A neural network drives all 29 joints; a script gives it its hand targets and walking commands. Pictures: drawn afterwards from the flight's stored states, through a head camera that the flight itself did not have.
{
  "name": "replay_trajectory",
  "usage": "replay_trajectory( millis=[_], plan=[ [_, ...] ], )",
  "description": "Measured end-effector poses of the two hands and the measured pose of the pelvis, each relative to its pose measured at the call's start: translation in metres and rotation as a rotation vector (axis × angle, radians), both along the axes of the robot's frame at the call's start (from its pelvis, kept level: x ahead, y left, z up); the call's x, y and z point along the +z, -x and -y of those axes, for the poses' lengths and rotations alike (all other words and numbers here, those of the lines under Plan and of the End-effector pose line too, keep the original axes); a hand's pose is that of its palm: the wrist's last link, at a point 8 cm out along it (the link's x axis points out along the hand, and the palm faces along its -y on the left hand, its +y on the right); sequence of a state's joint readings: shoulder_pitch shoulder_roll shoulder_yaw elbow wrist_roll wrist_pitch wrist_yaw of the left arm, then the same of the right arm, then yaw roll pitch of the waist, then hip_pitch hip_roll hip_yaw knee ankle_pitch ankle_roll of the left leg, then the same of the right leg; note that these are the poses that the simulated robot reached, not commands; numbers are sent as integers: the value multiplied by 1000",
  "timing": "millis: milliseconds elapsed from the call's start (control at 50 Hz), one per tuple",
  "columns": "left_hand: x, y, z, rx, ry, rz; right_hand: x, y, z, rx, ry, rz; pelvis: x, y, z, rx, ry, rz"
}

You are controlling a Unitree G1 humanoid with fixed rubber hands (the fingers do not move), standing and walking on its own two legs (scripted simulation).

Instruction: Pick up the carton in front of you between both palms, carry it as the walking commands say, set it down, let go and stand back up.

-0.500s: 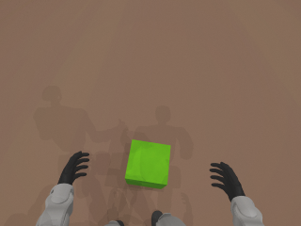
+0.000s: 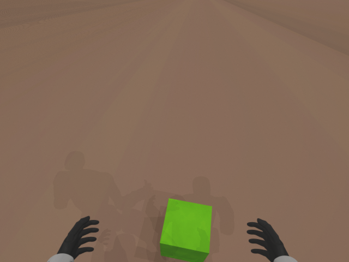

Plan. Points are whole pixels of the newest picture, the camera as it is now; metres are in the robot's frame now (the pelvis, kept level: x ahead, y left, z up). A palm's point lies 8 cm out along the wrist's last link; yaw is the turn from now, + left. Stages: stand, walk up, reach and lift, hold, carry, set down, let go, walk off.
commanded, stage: let go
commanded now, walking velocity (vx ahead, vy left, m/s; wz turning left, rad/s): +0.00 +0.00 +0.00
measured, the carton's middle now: (185, 231) +0.37 -0.07 -0.65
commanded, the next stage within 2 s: stand in 0.16 s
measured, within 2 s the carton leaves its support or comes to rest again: neither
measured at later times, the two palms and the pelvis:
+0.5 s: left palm out of the picture +0.14 +0.23 -0.12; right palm out of the picture +0.11 -0.30 -0.11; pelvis +0.04 -0.02 -0.02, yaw -5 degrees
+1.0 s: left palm (87, 259) +0.16 +0.21 -0.13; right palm out of the picture +0.05 -0.30 -0.13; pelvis +0.04 -0.03 -0.02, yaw -9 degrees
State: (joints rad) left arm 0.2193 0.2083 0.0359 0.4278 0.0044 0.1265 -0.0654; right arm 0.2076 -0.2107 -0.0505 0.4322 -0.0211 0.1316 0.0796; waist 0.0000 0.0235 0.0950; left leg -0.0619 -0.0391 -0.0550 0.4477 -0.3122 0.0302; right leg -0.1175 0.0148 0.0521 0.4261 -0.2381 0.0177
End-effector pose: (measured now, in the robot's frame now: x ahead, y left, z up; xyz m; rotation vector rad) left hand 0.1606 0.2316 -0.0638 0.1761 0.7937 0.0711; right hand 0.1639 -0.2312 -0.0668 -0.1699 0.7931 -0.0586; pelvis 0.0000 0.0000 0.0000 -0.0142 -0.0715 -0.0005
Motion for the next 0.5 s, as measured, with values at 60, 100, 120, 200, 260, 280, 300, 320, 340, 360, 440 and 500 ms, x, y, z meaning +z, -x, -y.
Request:
replay_trajectory(
  millis=[60,100,120,200,260,280,300,320,340,360,440,500],
  plan=[
    [-2,0,3,7,-2,4,1,1,5,-9,19,-13,-1,0,3,-4,-1,4],
    [-5,2,5,14,-4,2,3,1,11,-22,36,-14,-2,0,5,-7,-1,3],
    [-5,2,7,16,-4,2,4,2,13,-28,43,-14,-2,0,6,-8,-2,3],
    [-11,7,9,3,-46,-5,3,3,26,-37,87,17,-4,-2,12,-22,-3,-26],
    [-23,21,0,0,-100,-63,-5,12,42,-59,135,30,-6,-8,14,-38,1,-73],
    [-27,26,-2,0,-109,-85,-9,17,47,-71,142,21,-7,-10,15,-44,1,-86],
    [-30,30,-4,0,-116,-106,-13,22,51,-82,146,8,-8,-12,16,-50,1,-97],
    [-33,32,-6,-2,-120,-124,-17,27,55,-93,149,-7,-8,-15,17,-55,0,-106],
    [-36,34,-6,-5,-123,-140,-20,31,58,-103,151,-22,-9,-17,18,-60,-1,-114],
    [-39,35,-6,-8,-125,-153,-24,36,61,-113,152,-37,-10,-20,19,-65,-2,-121],
    [-49,30,-1,-23,-124,-187,-34,49,68,-151,154,-88,-14,-29,23,-83,-6,-140],
    [-55,20,6,-39,-119,-195,-40,56,70,-178,151,-117,-17,-35,25,-95,-9,-149]
  ],
)
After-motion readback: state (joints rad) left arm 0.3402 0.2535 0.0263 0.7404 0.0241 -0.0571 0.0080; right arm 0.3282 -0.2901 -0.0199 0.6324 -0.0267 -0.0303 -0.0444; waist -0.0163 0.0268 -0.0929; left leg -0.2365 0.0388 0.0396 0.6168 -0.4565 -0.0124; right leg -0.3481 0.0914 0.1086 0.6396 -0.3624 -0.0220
